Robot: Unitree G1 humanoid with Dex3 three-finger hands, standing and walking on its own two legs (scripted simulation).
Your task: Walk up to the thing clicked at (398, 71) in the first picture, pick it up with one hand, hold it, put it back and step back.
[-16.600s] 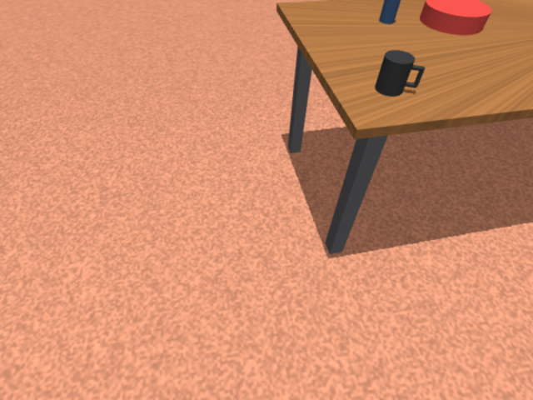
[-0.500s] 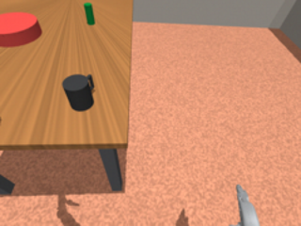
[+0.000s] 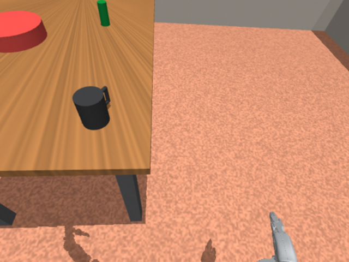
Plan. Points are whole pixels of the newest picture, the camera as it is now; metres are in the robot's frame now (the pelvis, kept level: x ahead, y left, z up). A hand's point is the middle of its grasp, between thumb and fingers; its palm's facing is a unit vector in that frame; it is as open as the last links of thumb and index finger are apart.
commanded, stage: go down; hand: left
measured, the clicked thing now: (96, 104) +0.53 +0.21 +0.04
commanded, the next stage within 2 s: approach in 1.12 s
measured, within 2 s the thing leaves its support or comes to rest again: neither
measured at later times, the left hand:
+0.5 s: hand out of the picture +0.36 +0.41 +0.18, palm faces +0.26 -0.97 +0.01, open 17.7 cm
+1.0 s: hand out of the picture +0.38 +0.41 +0.18, palm faces +0.25 -0.97 +0.00, open 17.7 cm
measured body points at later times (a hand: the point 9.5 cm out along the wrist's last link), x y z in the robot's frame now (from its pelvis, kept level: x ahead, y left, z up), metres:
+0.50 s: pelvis +0.00 +0.00 -0.01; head +0.05 +0.02 +0.44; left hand +0.35 +0.46 +0.18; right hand +0.15 -0.26 -0.08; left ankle -0.01 +0.11 -0.73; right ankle -0.04 -0.14 -0.73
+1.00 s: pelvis +0.00 +0.01 -0.01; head +0.05 +0.03 +0.43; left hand +0.36 +0.46 +0.18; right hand +0.15 -0.25 -0.08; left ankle -0.01 +0.12 -0.73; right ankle -0.04 -0.14 -0.73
